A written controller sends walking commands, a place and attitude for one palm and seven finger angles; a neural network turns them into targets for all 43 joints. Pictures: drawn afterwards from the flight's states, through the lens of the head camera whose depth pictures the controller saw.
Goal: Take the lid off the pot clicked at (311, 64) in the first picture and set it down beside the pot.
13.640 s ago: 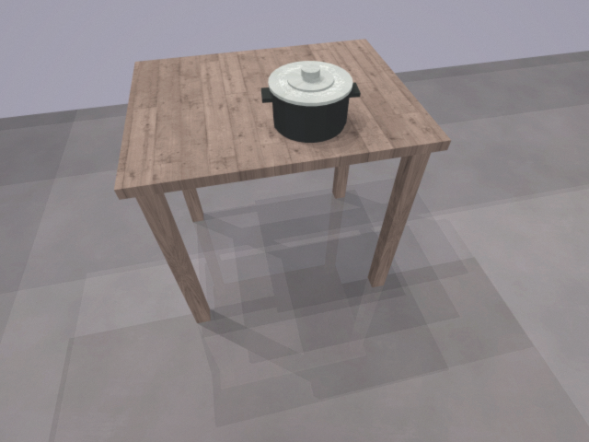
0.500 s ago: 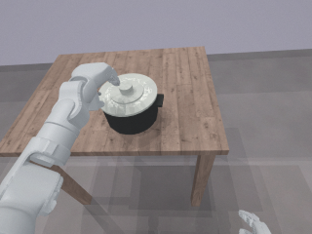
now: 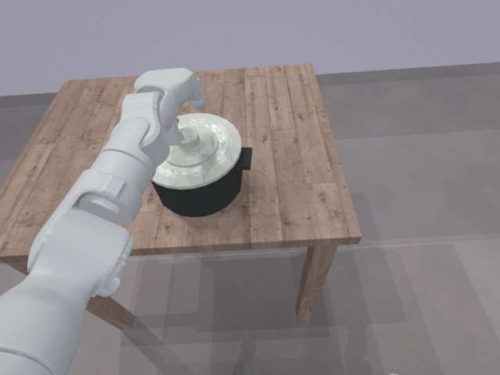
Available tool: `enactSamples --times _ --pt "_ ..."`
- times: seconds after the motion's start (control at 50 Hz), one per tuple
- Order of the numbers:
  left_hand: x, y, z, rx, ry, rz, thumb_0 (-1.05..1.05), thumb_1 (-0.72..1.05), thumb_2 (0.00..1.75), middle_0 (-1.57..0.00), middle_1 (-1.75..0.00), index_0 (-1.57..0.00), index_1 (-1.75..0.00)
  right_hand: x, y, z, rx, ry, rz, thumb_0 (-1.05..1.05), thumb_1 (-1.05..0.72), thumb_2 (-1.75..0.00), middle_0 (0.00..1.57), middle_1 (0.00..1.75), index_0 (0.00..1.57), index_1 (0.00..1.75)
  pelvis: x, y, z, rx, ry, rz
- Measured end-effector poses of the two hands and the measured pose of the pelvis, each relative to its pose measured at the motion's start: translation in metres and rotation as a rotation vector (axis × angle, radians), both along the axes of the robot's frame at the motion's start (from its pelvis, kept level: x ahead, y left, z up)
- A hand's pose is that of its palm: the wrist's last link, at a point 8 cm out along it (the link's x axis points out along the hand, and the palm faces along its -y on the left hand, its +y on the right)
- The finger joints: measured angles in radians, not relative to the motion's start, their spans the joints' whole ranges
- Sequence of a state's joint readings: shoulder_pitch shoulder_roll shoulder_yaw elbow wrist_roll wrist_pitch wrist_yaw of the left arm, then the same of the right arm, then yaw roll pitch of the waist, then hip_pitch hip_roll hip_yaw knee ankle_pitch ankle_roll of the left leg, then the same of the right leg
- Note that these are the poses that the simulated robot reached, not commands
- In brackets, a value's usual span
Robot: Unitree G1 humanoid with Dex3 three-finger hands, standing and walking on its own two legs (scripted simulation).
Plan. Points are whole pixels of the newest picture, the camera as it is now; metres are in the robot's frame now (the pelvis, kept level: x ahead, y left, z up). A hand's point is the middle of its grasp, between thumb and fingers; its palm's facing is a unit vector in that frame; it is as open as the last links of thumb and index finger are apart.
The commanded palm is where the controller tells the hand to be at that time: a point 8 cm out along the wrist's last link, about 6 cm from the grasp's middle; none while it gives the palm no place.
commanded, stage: move the open hand above the knob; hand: left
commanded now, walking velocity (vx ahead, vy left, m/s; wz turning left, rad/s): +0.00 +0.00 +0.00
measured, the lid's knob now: (187, 138) +0.52 +0.10 +0.08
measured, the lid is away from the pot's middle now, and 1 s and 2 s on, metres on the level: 0.00 0.00 0.00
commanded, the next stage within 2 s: lower the open fingers around the knob in 0.76 s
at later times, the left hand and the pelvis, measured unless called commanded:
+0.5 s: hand (175, 121) +0.49 +0.10 +0.15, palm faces -0.29 -0.04 -0.95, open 9.8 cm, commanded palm +0.48 +0.11 +0.21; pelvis +0.00 -0.01 +0.00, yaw -1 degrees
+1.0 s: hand (172, 122) +0.49 +0.11 +0.14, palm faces -0.35 -0.07 -0.93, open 9.8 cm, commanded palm +0.49 +0.11 +0.20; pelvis +0.00 +0.00 +0.00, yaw -1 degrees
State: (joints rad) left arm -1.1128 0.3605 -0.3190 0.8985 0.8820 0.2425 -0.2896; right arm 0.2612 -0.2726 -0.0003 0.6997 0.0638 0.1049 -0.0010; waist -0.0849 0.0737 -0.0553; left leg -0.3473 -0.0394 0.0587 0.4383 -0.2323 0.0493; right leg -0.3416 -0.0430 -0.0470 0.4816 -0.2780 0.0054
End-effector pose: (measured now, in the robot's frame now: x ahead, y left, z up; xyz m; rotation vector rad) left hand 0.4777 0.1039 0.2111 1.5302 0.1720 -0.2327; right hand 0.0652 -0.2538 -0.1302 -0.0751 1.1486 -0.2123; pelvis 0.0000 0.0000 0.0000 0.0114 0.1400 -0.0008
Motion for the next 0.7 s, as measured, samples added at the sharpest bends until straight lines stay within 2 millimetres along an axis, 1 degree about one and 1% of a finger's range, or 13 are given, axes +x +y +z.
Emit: enactSamples --times 0.08,0.18,0.3,0.4,0.48,0.6,0.7 --pt "0.009 -0.009 0.0 0.0 0.005 0.022 0.0 -0.26 1.43 -0.86 -0.08 -0.86 -0.09 -0.011 0.002 -0.002 0.004 0.025 -0.019 0.01 -0.91 -0.9 0.2 0.3 0.2 0.3 0.001 0.001 0.0 0.001 0.016 -0.01" --pt "0.013 -0.017 0.0 -0.008 0.007 0.014 0.0 -0.26 1.43 -0.86 -0.08 -0.86 -0.09 -0.022 0.002 -0.004 0.007 0.039 -0.043 0.01 -0.91 -0.9 0.2 0.3 0.2 0.3 0.003 0.001 0.0 0.002 0.023 -0.021" --pt "0.015 -0.013 -0.002 -0.004 0.022 0.039 0.0 -0.26 1.43 -0.86 -0.08 -0.86 -0.09 -0.027 0.0 -0.003 0.002 0.039 -0.059 0.01 -0.91 -0.9 0.2 0.3 0.2 0.3 0.004 -0.002 0.001 0.002 0.022 -0.029" --pt "0.011 -0.008 0.001 -0.013 0.011 0.036 0.0 -0.26 1.43 -0.86 -0.08 -0.86 -0.09 -0.021 -0.005 -0.001 -0.008 0.019 -0.05 0.01 -0.91 -0.9 0.2 0.3 0.2 0.3 0.004 -0.004 0.001 0.002 0.015 -0.027" --pt "0.008 0.001 -0.004 0.006 0.038 0.067 0.0 -0.26 1.43 -0.86 -0.08 -0.86 -0.09 -0.011 -0.009 0.002 -0.016 0.003 -0.038 0.01 -0.91 -0.9 0.2 0.3 0.2 0.3 0.002 -0.006 0.001 0.001 0.01 -0.021" --pt "0.005 0.004 -0.002 -0.002 0.033 0.041 0.0 -0.26 1.43 -0.86 -0.08 -0.86 -0.09 0.004 -0.014 0.007 -0.041 -0.041 -0.019 0.01 -0.91 -0.9 0.2 0.3 0.2 0.3 0.001 -0.007 0.001 0.0 0.006 -0.011" --pt "0.006 0.006 -0.003 0.006 0.041 0.053 0.0 -0.26 1.43 -0.86 -0.08 -0.86 -0.09 0.01 -0.014 0.008 -0.042 -0.051 -0.014 0.01 -0.91 -0.9 0.2 0.3 0.2 0.3 0.0 -0.007 0.0 0.0 0.01 -0.009"
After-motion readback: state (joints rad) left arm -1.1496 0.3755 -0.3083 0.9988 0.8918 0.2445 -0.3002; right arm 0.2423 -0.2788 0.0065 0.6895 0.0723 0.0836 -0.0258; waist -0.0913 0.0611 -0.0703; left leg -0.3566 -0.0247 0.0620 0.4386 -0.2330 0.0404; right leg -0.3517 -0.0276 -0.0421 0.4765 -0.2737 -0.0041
